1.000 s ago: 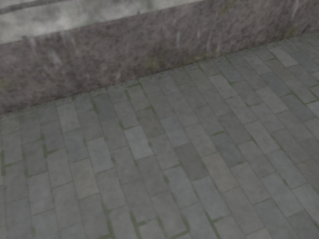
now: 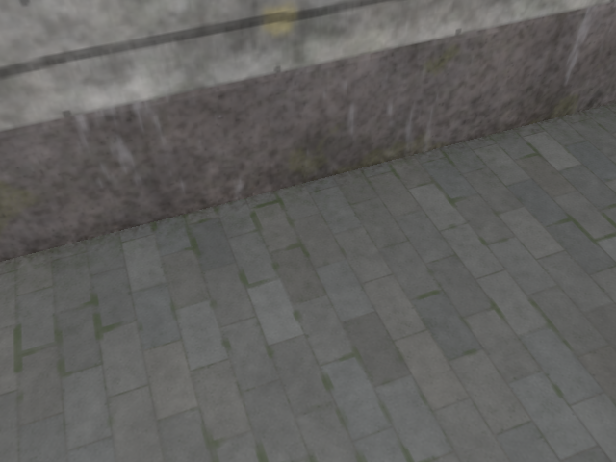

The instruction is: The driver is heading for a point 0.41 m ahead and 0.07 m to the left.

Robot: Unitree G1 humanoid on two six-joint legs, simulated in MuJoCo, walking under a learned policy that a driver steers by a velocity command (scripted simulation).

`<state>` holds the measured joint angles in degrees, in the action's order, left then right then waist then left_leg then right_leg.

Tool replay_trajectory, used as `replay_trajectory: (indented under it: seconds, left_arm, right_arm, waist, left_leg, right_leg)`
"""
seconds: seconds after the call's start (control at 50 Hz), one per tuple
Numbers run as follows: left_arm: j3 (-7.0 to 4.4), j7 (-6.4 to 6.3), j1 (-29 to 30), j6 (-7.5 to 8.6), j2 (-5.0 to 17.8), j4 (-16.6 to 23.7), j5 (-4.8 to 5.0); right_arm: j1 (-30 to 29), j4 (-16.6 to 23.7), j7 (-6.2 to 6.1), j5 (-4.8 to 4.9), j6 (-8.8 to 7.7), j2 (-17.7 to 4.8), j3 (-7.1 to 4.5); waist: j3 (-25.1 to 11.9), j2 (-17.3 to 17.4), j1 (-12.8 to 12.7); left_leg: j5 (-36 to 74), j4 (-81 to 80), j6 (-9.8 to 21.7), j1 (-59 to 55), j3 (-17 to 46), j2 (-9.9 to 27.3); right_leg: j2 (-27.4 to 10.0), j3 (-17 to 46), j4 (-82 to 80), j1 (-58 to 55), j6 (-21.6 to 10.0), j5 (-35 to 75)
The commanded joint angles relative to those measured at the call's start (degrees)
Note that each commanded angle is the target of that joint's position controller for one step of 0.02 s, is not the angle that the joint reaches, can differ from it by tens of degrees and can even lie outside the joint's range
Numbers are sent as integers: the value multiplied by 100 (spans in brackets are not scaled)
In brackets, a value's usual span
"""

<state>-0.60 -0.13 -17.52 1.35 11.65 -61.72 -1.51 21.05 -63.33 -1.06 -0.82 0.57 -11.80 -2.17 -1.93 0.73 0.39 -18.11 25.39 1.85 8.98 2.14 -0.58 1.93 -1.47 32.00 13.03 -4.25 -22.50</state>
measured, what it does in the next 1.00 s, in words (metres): walks ahead: left foot, then right foot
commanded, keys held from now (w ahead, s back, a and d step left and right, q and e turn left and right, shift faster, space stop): no key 0.50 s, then w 0.30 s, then w+q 0.04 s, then no key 0.16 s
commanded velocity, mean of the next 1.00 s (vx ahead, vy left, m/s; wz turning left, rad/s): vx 0.20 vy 0.00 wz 0.01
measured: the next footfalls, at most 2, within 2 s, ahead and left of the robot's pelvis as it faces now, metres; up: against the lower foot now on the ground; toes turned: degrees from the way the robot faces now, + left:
left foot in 0.38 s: +0.21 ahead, +0.08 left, +0.00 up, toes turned +3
right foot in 0.70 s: +0.16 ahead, -0.10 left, +0.00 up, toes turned -2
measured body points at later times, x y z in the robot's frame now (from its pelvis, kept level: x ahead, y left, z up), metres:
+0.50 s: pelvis +0.12 +0.00 -0.01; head +0.14 +0.01 +0.44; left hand +0.08 +0.21 -0.17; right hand +0.18 -0.22 -0.16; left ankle +0.17 +0.08 -0.74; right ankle +0.02 -0.10 -0.71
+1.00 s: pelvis +0.23 -0.01 +0.00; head +0.26 -0.02 +0.45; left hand +0.11 +0.20 -0.14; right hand +0.36 -0.24 -0.14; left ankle +0.34 +0.11 -0.70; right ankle +0.13 -0.10 -0.74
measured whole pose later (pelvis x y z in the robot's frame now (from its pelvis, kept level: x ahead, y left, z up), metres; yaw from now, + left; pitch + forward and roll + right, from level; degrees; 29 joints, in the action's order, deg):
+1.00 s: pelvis +0.23 -0.01 +0.00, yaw +1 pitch +1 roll +0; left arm -0.9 -1.9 -29.4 4.8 7.8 -65.4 -1.7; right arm 5.7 -56.1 0.7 -1.4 -1.4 -11.5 -2.6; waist 1.7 1.2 -2.6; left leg -10.7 41.8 1.9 31.0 -3.9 1.9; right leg 1.4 -3.5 14.3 -2.2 -2.2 -17.4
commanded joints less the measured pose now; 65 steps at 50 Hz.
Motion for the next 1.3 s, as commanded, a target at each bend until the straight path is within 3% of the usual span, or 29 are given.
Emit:
replay_trajectory:
  seconds: [0.02, 0.04, 0.06, 0.08, 0.12, 0.18, 0.28, 0.36, 0.38, 0.4, 0.42, 0.44, 0.5, 0.58, 0.68, 0.7, 0.72, 0.74, 0.78, 0.82, 0.96, 1.04, 1.08, 1.1, 1.12, 1.14, 1.18, 1.24, 1.3]
  left_arm:
    - [-91, -57, -1139, 180, 244, -157, 34]
    - [-194, -142, -1692, 224, 706, -263, -20]
    - [-295, -139, -1947, 187, 1099, -347, 15]
    - [-235, -147, -1516, 193, 850, -245, -14]
    - [-135, -135, -877, 281, 502, -8, 17]
    - [-4, -186, -868, 351, 236, -65, 14]
    - [116, -271, -1069, 251, 220, -211, 5]
    - [116, -256, -927, 212, 284, -251, 104]
    - [110, -237, -1033, 246, 296, -210, 108]
    - [137, -250, -1530, 218, 82, -256, 158]
    - [123, -279, -1789, 68, -79, -451, 233]
    - [72, -298, -1349, -34, 29, -358, 146]
    - [55, -225, -796, -177, -160, -275, 19]
    - [14, -138, -904, -121, -104, -313, -51]
    - [-21, -83, -1487, 5, -223, -457, -85]
    - [-66, -132, -1835, 56, 17, -495, -120]
    - [-206, -174, -2117, 102, 557, -505, 2]
    - [-269, -209, -1688, 87, 656, -435, -9]
    - [-249, -200, -1043, 166, 476, -181, 45]
    - [-235, -196, -1012, 294, 364, -125, 53]
    - [-85, -189, -1558, 392, 146, -308, -19]
    - [-92, -188, -1463, 362, 352, -326, -3]
    - [-102, -170, -1283, 375, 392, -300, 91]
    - [-49, -185, -1392, 385, 209, -154, 141]
    - [13, -200, -2269, 262, -285, -318, 396]
    - [-105, -224, -1943, 136, 112, -376, 206]
    - [-95, -163, -1019, 82, -102, -139, -30]
    - [-66, -146, -1187, -82, -308, -279, -38]
    - [-45, -227, -1025, -209, -302, -319, 30]
  right_arm:
    - [-876, 481, 1, -2, -109, -610, -143]
    - [-875, 610, 30, 29, -177, -106, -15]
    - [-881, 723, 34, -89, -209, -285, -40]
    - [-775, 665, 51, -139, -237, -427, -73]
    - [-567, 491, 88, -82, -290, -229, -36]
    - [-540, 420, 108, -66, -236, -208, -43]
    - [-1075, 539, -16, 51, -126, -33, 95]
    - [-534, 329, -96, 22, -201, -143, 89]
    - [-100, 231, -120, -21, -278, -487, 8]
    - [250, 158, -116, -62, -306, -751, -33]
    - [270, 136, -105, 11, -269, -514, 34]
    - [66, 170, -88, 23, -253, -261, 122]
    - [-684, 303, -189, -43, -177, -204, 186]
    - [-442, 226, -88, 43, -36, -631, -61]
    - [-982, 428, 0, 104, -16, -529, -169]
    - [-1228, 601, 29, 113, -54, -295, -115]
    - [-1494, 856, 79, 152, -101, 57, -22]
    - [-1589, 931, 105, -96, -124, -230, -77]
    - [-1188, 808, 215, -111, -205, -294, -117]
    - [-1025, 693, 292, -131, -249, -294, -158]
    - [-1796, 1012, 178, -59, -248, 116, 8]
    - [-1350, 879, 62, 21, -293, -106, -7]
    - [-211, 501, -3, -49, -437, -380, -104]
    - [562, 378, -17, -165, -523, -835, -196]
    - [647, 372, -2, -90, -470, -1123, -247]
    - [298, 467, 27, 127, -397, -884, -212]
    - [-726, 642, -15, 63, -358, -257, 2]
    - [-795, 540, -103, -31, -380, -10, 132]
    - [-566, 469, -111, -50, -384, -216, 130]
  waist:
    - [1119, 122, -720]
    - [827, -1207, -786]
    - [998, -1395, -724]
    - [1240, -774, -387]
    - [1080, -400, -41]
    - [612, -554, 101]
    - [428, -871, -68]
    - [336, -586, 236]
    - [7, -290, 294]
    - [-437, 304, 137]
    - [-738, 830, 204]
    - [-367, 814, 196]
    - [382, 428, -136]
    - [460, 590, -161]
    - [933, 173, -636]
    - [967, -506, -764]
    - [1049, -1653, -831]
    - [1544, -1254, -590]
    - [1401, -666, -118]
    - [1112, -463, -28]
    - [907, -738, -234]
    - [571, -959, -89]
    - [62, -603, 422]
    - [-625, -10, 556]
    - [-1570, 1058, 294]
    - [-1368, 377, 235]
    - [-18, 226, -18]
    - [168, 390, -325]
    - [25, 406, -269]
  left_leg:
    - [-1699, -286, 523, 2281, 751, 570]
    - [-1087, 1457, 238, 2877, -186, -142]
    - [-1336, 2383, 219, 3351, -427, -242]
    - [-1028, 2977, 241, 3205, -154, 86]
    - [-482, 3106, 145, 2778, -167, 286]
    - [12, 2834, -19, 2248, -422, 157]
    - [491, 1348, 12, 1366, -702, -101]
    - [1729, -61, 255, 2, -585, -32]
    - [3370, 9, 360, -874, -29, 534]
    - [5543, 347, 871, -1650, 820, 1449]
    - [5916, 143, 1599, -1436, 1449, 2109]
    - [4821, -285, 1681, -904, 1712, 2121]
    - [2529, -976, 1168, 360, 1141, 1547]
    - [-1463, -1698, 945, 684, 1223, 1267]
    - [-2445, -1132, 652, 2346, 703, 909]
    - [-2266, -118, 478, 2926, 270, 554]
    - [-1358, 1429, 199, 3449, -687, -243]
    - [-738, 2242, 221, 3443, -426, 23]
    - [-99, 2580, 165, 3230, -207, 213]
    - [354, 2791, 79, 3174, -329, 230]
    - [771, 1639, -39, 2402, -855, 106]
    - [1003, 795, 246, 1201, -933, -180]
    - [2380, -149, 404, -372, -722, -8]
    - [4670, 233, 590, -1746, 417, 1256]
    - [6488, 222, 1756, -2486, 1930, 2637]
    - [5144, -199, 1800, -1605, 1919, 2412]
    - [3501, -874, 1397, -116, 1154, 1834]
    - [3668, -985, 984, 634, 289, 1261]
    - [2800, -996, 985, 504, 336, 1237]
  right_leg:
    - [-126, 344, -1196, -1491, -142, -15]
    - [-1396, 2333, -2218, -2047, -371, -1080]
    - [-2238, 3508, -2564, -1729, -776, -842]
    - [-2259, 3315, -2357, -1275, -969, 151]
    - [-1774, 2095, -2156, -1075, -777, 2307]
    - [-1281, 913, -1659, -1208, -572, 5203]
    - [-1095, 458, -1145, -1038, -420, 6088]
    - [-1091, 564, -438, -705, -194, 5562]
    - [-913, 510, -21, -318, -8, 4451]
    - [-517, 303, 585, 189, 114, 1910]
    - [-116, 80, 1242, 141, 177, -585]
    - [-97, 219, 1576, 340, 174, -1537]
    - [-267, 348, 1243, 125, 295, -1031]
    - [-39, -169, 859, 24, 176, -550]
    - [-26, -195, -655, -1376, -181, -11]
    - [-693, 793, -1492, -1700, -360, -925]
    - [-1929, 2848, -2808, -1586, -749, -2611]
    - [-2303, 3293, -3068, -897, -924, -2814]
    - [-1935, 2644, -3089, -739, -791, -1908]
    - [-1595, 1783, -2969, -1108, -642, -583]
    - [-1225, 253, -1834, -1057, -524, 4377]
    - [-1235, 258, -951, -1116, -353, 5661]
    - [-942, 87, 327, -731, -70, 4876]
    - [-682, -73, 1520, 198, 107, 2434]
    - [71, -163, 3169, 821, 260, -1389]
    - [-118, 327, 3502, 743, 268, -1285]
    - [-372, 372, 3111, 887, 284, -703]
    - [-388, 233, 1903, 69, 368, -360]
    - [-288, 131, 948, -107, 402, -354]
